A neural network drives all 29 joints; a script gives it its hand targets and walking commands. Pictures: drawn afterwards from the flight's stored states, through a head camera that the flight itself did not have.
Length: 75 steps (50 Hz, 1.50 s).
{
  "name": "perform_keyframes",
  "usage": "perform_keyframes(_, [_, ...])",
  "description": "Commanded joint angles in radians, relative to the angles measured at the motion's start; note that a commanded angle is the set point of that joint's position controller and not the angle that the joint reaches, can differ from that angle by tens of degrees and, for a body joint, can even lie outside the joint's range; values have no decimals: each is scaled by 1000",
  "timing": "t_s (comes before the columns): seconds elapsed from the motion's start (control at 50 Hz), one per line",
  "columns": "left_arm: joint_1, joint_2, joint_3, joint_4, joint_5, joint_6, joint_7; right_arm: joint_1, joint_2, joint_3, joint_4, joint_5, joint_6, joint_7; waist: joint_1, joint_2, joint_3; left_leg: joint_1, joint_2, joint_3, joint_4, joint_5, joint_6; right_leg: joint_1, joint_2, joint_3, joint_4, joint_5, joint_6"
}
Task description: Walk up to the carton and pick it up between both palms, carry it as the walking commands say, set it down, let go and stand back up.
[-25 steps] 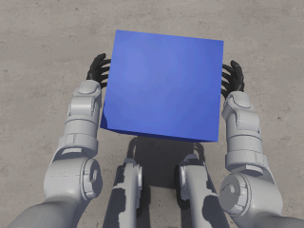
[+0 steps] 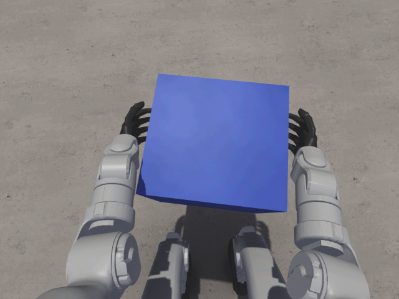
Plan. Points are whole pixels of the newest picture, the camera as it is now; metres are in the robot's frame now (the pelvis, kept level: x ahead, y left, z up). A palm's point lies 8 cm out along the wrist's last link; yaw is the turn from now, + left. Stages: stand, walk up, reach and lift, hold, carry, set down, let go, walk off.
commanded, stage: reach and lift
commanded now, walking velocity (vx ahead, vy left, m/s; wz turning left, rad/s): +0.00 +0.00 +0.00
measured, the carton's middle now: (214, 153) +0.42 -0.02 -0.13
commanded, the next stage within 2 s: none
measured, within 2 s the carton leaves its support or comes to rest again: neither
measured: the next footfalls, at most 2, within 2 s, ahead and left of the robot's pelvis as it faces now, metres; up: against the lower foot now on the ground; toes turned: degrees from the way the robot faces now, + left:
none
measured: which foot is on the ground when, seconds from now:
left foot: down 0.00-1.00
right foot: down 0.00-1.00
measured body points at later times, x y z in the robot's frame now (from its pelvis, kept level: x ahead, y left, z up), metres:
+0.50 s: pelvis +0.02 +0.00 +0.06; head +0.16 +0.00 +0.49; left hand +0.43 +0.16 +0.02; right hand +0.39 -0.20 +0.02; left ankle +0.05 +0.10 -0.60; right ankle +0.08 -0.13 -0.60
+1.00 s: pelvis +0.03 +0.00 +0.11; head +0.12 +0.01 +0.55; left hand +0.41 +0.16 +0.09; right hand +0.36 -0.20 +0.09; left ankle +0.05 +0.10 -0.60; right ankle +0.08 -0.13 -0.60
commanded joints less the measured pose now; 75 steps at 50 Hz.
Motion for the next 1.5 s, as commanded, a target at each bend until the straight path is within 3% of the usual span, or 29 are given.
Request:
perform_keyframes(0.0, [-558, -995, -471, -73, -170, -54, -280, -560, 945, 618, 75, 150, 19, 310, -7, 41, -753, 431, -89, -26, -198, 276, -13, 517, 119, -22, -114, 240, -17])
perform_keyframes(0.52, [-375, -1025, -457, -106, -114, -24, -320, -393, 976, 628, 32, 106, 54, 349, -22, 33, -576, 674, -65, -54, -466, 336, -8, 851, 87, 17, -396, 324, -23])
perform_keyframes(0.96, [-228, -1031, -479, -152, -84, 6, -309, -265, 948, 646, -32, 96, 85, 355, -36, 34, -402, 957, -32, -78, -695, 432, -13, 1109, 67, 26, -639, 386, -22])
perform_keyframes(1.48, [-131, -1032, -523, -278, -112, 150, -294, -196, 924, 697, -174, 142, 241, 335, -27, 2, -145, 1228, -20, -67, -936, 378, -13, 1411, 59, 24, -863, 362, -13])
